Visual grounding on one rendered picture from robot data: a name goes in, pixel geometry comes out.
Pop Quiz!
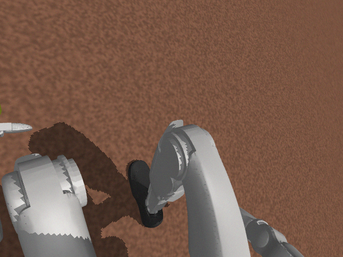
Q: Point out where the right robot foot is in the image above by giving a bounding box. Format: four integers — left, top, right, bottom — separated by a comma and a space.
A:
128, 160, 163, 228

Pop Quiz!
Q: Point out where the left robot hand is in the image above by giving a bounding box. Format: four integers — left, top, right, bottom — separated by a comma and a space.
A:
0, 123, 32, 137

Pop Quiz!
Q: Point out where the right robot hand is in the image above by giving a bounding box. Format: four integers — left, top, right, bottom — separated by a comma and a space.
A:
239, 207, 256, 229

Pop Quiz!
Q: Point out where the right robot arm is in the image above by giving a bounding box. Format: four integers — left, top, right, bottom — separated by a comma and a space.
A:
245, 219, 304, 257

